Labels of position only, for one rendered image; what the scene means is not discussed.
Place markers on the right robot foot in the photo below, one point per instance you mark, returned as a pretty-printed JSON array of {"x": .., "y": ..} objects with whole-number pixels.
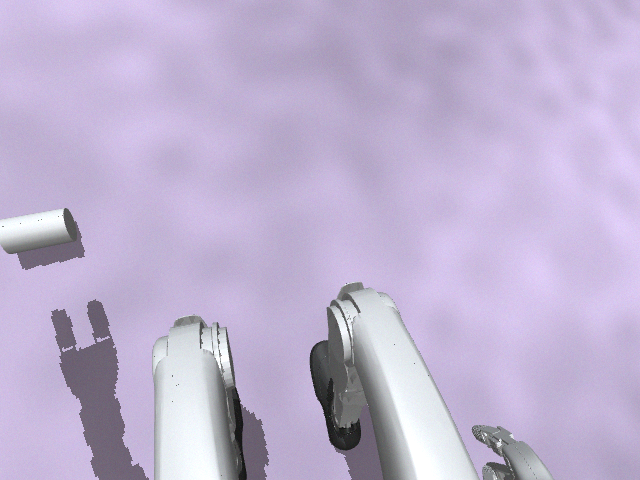
[{"x": 341, "y": 438}]

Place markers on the left robot foot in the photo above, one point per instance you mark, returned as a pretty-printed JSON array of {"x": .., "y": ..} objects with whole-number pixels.
[{"x": 238, "y": 435}]

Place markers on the can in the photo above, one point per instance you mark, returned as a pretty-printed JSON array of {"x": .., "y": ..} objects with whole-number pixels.
[{"x": 38, "y": 230}]

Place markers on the right robot hand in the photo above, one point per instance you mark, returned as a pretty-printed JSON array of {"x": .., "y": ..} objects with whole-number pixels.
[{"x": 522, "y": 463}]

